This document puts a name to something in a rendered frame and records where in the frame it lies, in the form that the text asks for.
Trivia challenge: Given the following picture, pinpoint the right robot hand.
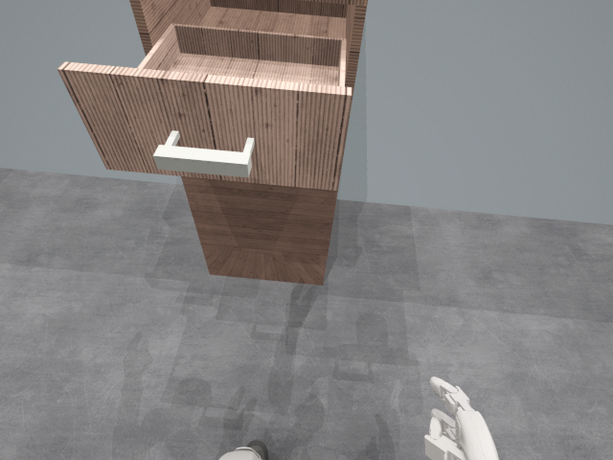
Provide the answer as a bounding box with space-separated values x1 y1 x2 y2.
424 377 499 460

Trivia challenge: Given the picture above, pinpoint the handle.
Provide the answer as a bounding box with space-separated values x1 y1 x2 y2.
153 130 255 177

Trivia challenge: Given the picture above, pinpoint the cabinet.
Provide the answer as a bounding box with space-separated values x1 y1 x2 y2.
129 0 368 286

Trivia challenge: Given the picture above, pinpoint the drawer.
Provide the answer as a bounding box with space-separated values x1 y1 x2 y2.
57 23 352 191

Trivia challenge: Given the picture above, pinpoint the left robot foot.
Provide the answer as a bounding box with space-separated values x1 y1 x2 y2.
247 440 268 460

